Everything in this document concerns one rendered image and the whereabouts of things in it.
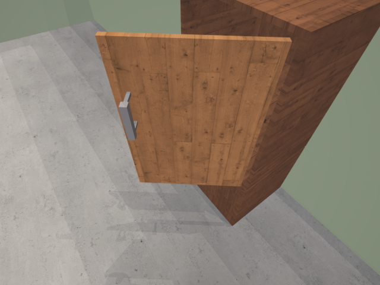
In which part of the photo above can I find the cupboard door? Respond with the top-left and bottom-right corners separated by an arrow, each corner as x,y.
95,31 -> 292,186

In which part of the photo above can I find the handle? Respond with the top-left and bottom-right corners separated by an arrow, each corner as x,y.
119,91 -> 138,141

